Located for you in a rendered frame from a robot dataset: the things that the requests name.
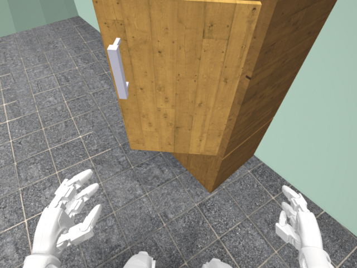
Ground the robot left forearm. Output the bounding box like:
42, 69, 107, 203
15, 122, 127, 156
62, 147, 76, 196
23, 253, 61, 268

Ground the right robot hand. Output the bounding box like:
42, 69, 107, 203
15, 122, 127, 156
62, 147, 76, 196
276, 185, 323, 251

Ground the cupboard door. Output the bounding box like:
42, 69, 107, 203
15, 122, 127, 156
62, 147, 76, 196
92, 0, 262, 156

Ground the handle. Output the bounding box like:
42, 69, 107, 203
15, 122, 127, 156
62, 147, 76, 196
107, 38, 129, 99

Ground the robot right forearm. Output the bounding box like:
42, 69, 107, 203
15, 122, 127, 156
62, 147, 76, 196
298, 247, 334, 268

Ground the left robot hand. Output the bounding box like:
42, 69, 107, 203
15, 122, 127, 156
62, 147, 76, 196
32, 169, 102, 258

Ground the robot left thigh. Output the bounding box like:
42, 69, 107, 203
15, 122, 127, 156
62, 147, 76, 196
123, 254, 156, 268

